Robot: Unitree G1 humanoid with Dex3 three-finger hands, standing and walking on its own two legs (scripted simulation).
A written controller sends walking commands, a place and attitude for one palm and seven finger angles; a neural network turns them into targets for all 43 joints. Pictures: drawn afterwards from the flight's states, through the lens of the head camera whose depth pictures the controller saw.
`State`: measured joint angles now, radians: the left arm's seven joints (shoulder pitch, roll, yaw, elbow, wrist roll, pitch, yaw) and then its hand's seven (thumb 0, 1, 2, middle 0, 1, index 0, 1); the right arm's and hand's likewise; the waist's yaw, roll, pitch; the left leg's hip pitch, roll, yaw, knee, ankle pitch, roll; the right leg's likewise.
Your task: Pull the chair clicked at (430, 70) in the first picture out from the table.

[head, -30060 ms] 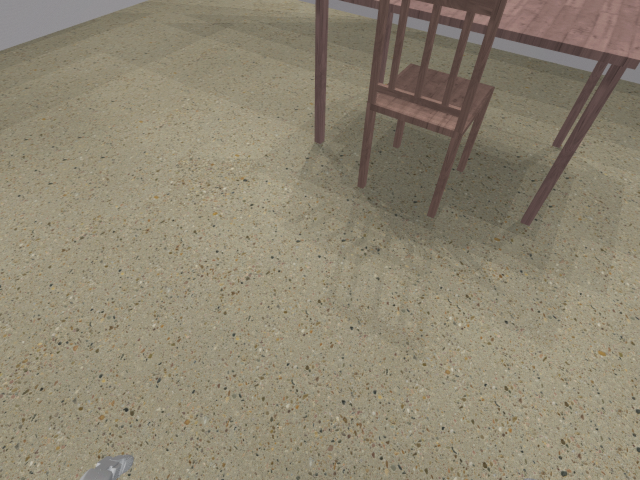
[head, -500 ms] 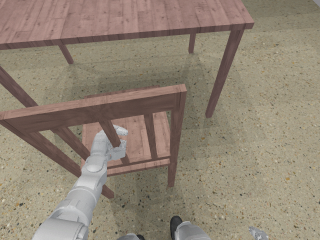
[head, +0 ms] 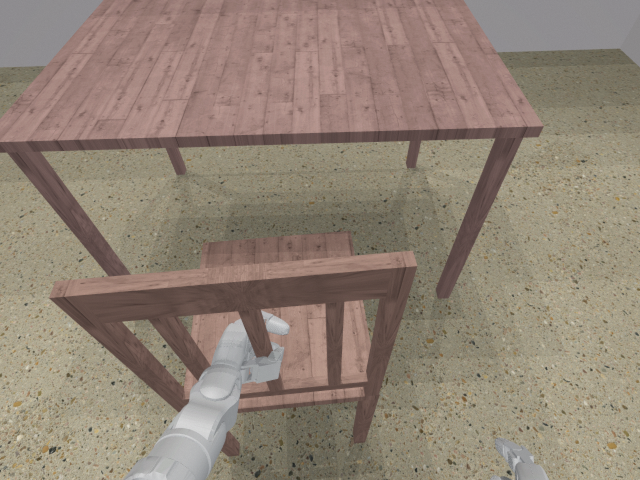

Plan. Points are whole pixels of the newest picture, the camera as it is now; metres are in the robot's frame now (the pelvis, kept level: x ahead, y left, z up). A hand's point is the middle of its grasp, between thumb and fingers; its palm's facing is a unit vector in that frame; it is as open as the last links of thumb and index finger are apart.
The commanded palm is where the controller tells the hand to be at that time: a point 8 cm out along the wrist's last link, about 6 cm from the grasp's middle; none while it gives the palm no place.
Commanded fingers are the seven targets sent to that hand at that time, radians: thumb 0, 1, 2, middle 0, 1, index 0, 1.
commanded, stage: stop walking, hand still on the chair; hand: left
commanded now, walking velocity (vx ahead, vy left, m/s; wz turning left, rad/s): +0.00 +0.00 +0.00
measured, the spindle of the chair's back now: (264, 352) +0.31 +0.10 -0.09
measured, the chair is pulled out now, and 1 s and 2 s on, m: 0.29 0.29 0.29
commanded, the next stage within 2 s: open the thumb and straighten the fingers in 0.28 s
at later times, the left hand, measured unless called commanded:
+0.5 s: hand (271, 359) +0.29 +0.09 -0.07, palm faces -0.18 -0.98 -0.13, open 5.9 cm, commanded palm +0.27 +0.14 -0.05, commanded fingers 0.00 0.05 0.49 -0.50 -1.45 -0.50 -1.45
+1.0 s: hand (265, 362) +0.29 +0.09 -0.07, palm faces -0.17 -0.98 -0.13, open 16.0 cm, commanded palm +0.28 +0.16 -0.05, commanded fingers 0.00 -0.55 0.20 0.00 0.00 0.00 0.00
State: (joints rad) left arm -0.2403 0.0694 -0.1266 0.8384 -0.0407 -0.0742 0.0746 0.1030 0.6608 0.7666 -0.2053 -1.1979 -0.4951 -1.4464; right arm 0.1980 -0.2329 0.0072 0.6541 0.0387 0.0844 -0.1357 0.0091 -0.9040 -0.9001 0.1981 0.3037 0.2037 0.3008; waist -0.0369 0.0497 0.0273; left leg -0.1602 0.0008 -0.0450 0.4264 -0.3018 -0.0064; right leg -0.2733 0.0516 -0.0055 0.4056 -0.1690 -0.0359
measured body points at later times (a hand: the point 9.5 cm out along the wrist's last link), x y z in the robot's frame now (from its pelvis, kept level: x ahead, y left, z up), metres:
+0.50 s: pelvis +0.01 +0.00 -0.01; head +0.04 -0.01 +0.44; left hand +0.30 +0.14 -0.06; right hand +0.13 -0.24 -0.13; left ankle -0.05 +0.12 -0.74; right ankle +0.03 -0.09 -0.74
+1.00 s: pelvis -0.04 +0.01 -0.04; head +0.00 -0.01 +0.41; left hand +0.29 +0.15 -0.06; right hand +0.08 -0.23 -0.16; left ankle -0.05 +0.12 -0.74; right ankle +0.02 -0.09 -0.74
